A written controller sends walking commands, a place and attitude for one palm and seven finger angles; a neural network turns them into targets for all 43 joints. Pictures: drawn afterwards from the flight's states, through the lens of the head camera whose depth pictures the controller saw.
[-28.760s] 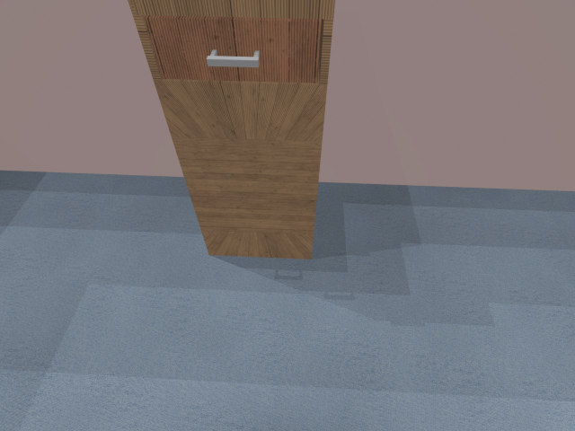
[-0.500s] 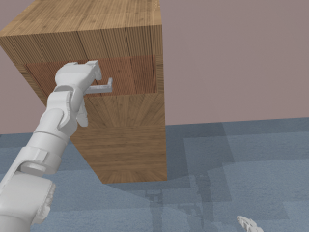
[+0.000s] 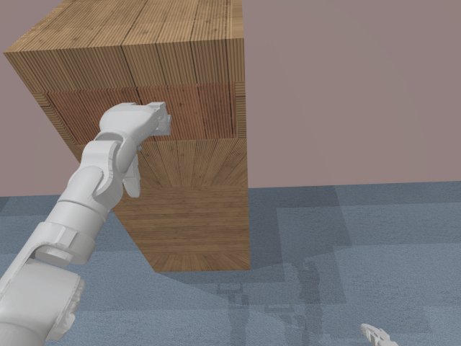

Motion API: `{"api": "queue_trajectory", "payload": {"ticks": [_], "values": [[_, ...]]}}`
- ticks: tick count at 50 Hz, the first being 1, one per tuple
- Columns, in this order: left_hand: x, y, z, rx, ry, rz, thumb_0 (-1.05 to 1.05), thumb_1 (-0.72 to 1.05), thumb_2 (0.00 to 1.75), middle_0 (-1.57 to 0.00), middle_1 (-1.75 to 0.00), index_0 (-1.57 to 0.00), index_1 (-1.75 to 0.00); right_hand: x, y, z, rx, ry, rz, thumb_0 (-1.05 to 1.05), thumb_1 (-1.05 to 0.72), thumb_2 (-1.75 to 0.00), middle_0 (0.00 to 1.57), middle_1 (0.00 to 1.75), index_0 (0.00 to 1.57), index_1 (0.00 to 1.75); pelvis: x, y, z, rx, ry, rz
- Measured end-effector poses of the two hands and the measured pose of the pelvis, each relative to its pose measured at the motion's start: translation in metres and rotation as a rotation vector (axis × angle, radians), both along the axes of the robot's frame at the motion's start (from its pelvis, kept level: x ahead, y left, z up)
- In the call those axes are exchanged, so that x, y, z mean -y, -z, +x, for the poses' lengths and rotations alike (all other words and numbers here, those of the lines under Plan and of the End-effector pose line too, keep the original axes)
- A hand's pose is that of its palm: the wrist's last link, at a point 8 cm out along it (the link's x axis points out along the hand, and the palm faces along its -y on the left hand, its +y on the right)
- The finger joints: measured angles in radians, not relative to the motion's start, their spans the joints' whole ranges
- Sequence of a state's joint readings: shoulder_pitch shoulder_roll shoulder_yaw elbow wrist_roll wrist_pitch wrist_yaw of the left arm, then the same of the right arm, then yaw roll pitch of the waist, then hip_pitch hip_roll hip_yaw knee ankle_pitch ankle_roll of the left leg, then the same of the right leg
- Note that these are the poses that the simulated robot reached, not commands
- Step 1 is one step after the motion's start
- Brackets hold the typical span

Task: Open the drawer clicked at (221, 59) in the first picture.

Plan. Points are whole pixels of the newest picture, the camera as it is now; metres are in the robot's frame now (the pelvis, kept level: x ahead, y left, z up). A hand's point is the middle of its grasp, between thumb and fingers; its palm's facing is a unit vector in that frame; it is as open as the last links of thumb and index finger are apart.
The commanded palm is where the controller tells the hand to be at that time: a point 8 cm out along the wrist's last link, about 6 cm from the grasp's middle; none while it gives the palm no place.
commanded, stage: re-aim the fingers above the handle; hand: left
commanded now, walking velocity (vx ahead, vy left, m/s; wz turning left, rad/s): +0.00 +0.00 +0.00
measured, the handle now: (144, 125) +0.52 +0.22 +0.10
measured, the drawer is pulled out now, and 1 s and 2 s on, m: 0.00 0.00 0.00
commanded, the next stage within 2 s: lower the fingers behind the handle in 0.22 s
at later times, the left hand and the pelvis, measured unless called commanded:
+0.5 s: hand (127, 152) +0.41 +0.22 +0.13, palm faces -0.16 -0.02 -0.99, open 13.9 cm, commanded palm +0.41 +0.22 +0.21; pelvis +0.00 +0.00 +0.00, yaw +0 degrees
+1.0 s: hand (139, 143) +0.44 +0.21 +0.12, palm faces -0.01 -0.01 -1.00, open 13.9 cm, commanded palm +0.42 +0.21 +0.17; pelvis +0.00 +0.01 +0.00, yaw -2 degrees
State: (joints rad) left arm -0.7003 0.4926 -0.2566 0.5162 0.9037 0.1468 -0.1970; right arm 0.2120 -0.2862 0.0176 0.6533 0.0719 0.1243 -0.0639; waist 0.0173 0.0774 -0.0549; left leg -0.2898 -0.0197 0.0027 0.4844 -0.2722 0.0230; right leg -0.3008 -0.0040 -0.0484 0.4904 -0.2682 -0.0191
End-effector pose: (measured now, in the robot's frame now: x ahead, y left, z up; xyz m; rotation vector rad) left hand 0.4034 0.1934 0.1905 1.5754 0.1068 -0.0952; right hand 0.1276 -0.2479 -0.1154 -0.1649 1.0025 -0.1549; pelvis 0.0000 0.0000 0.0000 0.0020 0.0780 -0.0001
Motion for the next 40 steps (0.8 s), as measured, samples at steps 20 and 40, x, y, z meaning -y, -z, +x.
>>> {"api": "queue_trajectory", "payload": {"ticks": [20, 40], "values": [[-0.053, -0.016, 0.017, -0.009, -0.244, 0.062, 0.00, -0.49, 0.30, -0.31, -1.20, -0.31, -1.20, 0.004, 0.009, -0.026, -0.072, 0.047, 0.020, 0.01, -0.91, -0.90, 0.20, 0.30, 0.21, 0.30, 0.002, -0.002, 0.000, -0.027, 0.018, 0.000], [-0.024, 0.005, 0.019, 0.189, -0.067, 0.016, 0.00, -0.49, 0.30, -0.32, -1.20, -0.31, -1.20, -0.019, 0.008, -0.011, -0.025, 0.016, 0.038, 0.00, -0.91, -0.90, 0.20, 0.30, 0.20, 0.30, -0.014, 0.004, -0.007, -0.065, 0.026, -0.007]]}}
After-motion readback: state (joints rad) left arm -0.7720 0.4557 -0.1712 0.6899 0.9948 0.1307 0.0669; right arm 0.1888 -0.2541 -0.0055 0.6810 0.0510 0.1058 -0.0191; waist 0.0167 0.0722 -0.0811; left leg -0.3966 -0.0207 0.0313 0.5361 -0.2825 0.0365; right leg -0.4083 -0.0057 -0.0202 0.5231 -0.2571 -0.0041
